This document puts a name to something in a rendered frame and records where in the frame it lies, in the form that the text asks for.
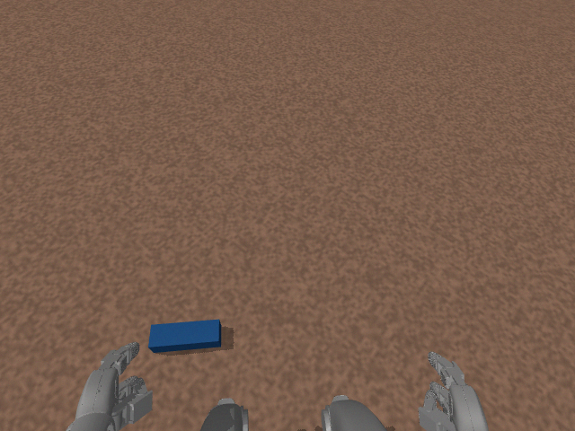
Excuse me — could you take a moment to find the right robot hand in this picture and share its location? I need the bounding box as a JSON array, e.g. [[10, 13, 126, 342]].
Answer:
[[419, 351, 489, 431]]

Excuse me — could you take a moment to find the left robot arm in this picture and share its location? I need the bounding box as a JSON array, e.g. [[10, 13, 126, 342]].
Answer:
[[66, 413, 116, 431]]

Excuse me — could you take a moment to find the carton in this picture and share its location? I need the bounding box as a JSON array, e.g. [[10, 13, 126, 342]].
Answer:
[[148, 320, 221, 353]]

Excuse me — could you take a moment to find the left robot hand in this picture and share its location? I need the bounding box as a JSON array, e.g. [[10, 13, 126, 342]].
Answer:
[[75, 342, 153, 431]]

